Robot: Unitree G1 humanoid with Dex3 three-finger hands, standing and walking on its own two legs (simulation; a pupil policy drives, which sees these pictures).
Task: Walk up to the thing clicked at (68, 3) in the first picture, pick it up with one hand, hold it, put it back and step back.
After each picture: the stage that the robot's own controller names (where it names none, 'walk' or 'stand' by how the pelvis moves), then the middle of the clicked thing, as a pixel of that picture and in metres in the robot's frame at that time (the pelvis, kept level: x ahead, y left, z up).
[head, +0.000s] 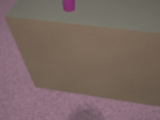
stand; out of the picture +0.86 +0.09 +0.12
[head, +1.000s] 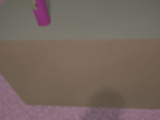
walk; (37, 1) +0.73 +0.23 +0.13
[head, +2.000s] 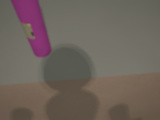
stand; (33, 25) +0.46 +0.18 +0.15
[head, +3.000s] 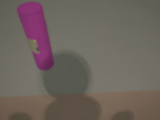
stand; (39, 41) +0.44 +0.17 +0.12
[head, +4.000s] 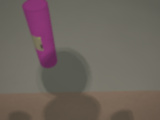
stand; (43, 38) +0.44 +0.16 +0.12
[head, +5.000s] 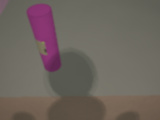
stand; (47, 42) +0.44 +0.14 +0.12
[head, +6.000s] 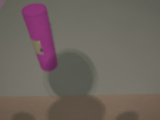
stand; (43, 42) +0.44 +0.16 +0.12
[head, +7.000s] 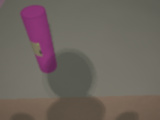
stand; (42, 44) +0.43 +0.16 +0.12
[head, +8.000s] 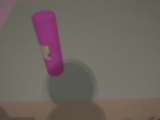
rise first; (50, 47) +0.42 +0.15 +0.12
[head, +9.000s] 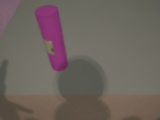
go down; (54, 42) +0.44 +0.14 +0.12
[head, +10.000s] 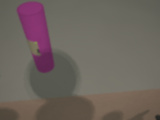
go down; (39, 42) +0.43 +0.14 +0.13
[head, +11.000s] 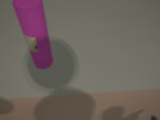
go down; (37, 38) +0.43 +0.14 +0.13
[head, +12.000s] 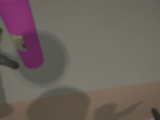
close in; (24, 35) +0.42 +0.15 +0.15
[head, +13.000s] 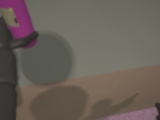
close; (15, 11) +0.49 +0.16 +0.17
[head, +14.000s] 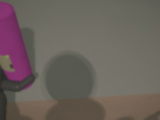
lift; (12, 54) +0.32 +0.19 +0.20
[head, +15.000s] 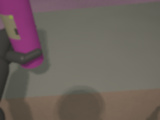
lift; (19, 22) +0.33 +0.16 +0.32
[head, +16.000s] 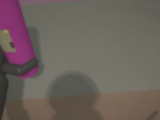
hold; (13, 34) +0.32 +0.18 +0.28
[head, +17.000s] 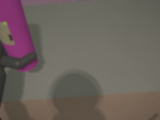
hold; (12, 27) +0.33 +0.17 +0.29
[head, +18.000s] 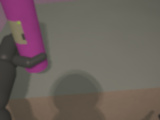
crouch; (25, 28) +0.35 +0.15 +0.27
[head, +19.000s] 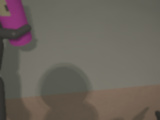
crouch; (7, 1) +0.43 +0.19 +0.30
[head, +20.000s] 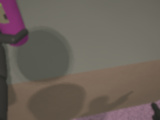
lower; (3, 7) +0.50 +0.17 +0.18
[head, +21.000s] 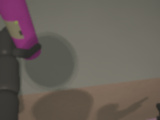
lower; (19, 23) +0.45 +0.16 +0.16
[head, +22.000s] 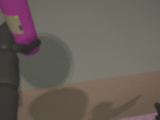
lower; (19, 19) +0.47 +0.16 +0.16
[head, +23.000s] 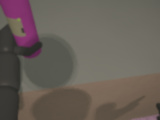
lower; (21, 21) +0.46 +0.15 +0.16
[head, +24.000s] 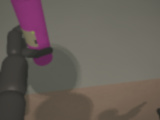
open; (35, 32) +0.44 +0.13 +0.15
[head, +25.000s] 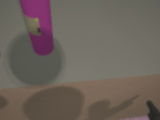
rise; (38, 19) +0.45 +0.12 +0.16
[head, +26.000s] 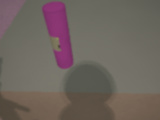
sink last; (60, 39) +0.45 +0.13 +0.14
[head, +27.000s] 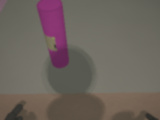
stand; (56, 38) +0.44 +0.12 +0.13
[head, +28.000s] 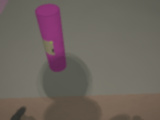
stand; (53, 42) +0.43 +0.13 +0.12
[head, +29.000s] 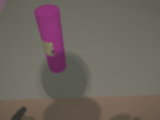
stand; (53, 43) +0.43 +0.13 +0.12
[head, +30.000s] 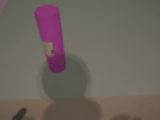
stand; (53, 43) +0.43 +0.13 +0.12
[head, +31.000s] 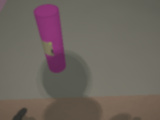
stand; (52, 43) +0.43 +0.13 +0.12
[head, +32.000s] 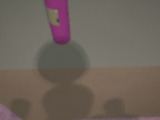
walk; (58, 12) +0.51 +0.09 +0.14
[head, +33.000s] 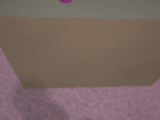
walk; out of the picture +0.78 +0.10 +0.13
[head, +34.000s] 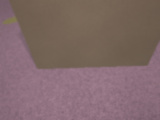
stand; out of the picture +1.14 +0.21 +0.13
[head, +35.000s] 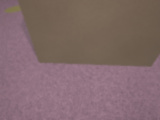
stand; out of the picture +1.12 +0.07 +0.13
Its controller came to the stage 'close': yes
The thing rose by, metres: 0.21
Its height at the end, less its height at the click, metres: +0.00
